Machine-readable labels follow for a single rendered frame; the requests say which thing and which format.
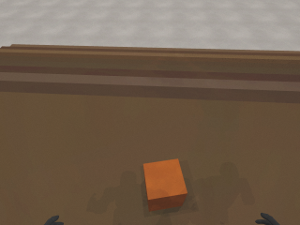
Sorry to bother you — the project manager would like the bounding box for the robot left hand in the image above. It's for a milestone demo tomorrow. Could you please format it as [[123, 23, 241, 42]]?
[[44, 215, 64, 225]]

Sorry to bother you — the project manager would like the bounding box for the robot right hand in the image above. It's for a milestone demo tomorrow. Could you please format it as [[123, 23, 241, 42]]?
[[255, 213, 279, 225]]

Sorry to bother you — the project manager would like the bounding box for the carton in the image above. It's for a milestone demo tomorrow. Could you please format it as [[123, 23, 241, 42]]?
[[143, 158, 188, 212]]

